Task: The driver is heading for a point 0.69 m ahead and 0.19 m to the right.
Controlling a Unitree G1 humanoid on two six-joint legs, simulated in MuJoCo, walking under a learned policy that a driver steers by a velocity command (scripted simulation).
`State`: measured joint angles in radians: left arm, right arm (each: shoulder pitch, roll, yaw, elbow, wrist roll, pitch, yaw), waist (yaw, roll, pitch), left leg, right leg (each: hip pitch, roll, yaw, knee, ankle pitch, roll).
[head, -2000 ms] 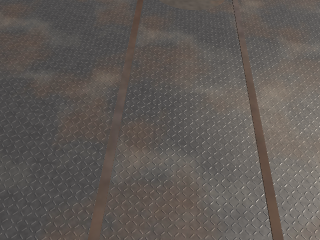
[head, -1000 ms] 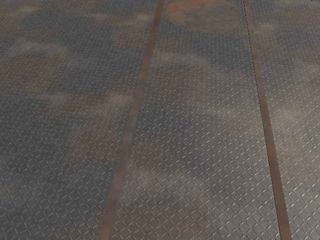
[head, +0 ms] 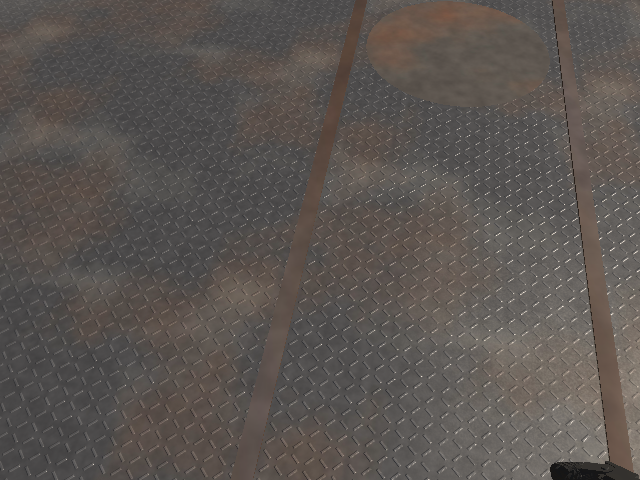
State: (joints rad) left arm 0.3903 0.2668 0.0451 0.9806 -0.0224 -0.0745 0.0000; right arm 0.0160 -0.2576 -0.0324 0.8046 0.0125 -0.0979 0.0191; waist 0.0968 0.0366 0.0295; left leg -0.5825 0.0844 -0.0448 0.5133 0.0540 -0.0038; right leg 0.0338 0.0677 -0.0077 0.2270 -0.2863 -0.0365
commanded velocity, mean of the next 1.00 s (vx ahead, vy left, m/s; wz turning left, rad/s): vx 0.49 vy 0.00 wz -0.50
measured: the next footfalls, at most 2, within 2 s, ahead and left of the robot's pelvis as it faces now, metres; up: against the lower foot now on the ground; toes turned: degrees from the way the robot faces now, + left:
left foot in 0.06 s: +0.22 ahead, +0.14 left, +0.00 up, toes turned -2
right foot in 0.58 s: +0.44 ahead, -0.18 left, +0.00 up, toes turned -22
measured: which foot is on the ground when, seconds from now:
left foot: up 0.00-0.04, down 0.06-0.60, up 0.62-1.00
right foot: down 0.00-0.08, up 0.10-0.56, down 0.58-1.00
